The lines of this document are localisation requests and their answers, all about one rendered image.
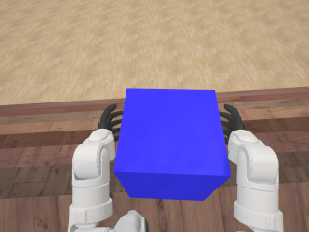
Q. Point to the carton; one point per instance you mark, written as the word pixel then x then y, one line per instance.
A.
pixel 171 144

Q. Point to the robot right forearm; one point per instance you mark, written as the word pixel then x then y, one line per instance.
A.
pixel 257 178

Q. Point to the left robot hand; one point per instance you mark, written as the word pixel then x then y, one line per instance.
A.
pixel 107 116

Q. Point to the robot left thigh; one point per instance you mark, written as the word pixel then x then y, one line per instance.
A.
pixel 131 223

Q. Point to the right robot hand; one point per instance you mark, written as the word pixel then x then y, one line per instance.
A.
pixel 235 121

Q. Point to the robot left forearm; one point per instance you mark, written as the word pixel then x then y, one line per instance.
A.
pixel 91 202

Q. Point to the left robot shin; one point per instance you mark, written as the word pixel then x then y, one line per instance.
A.
pixel 133 212

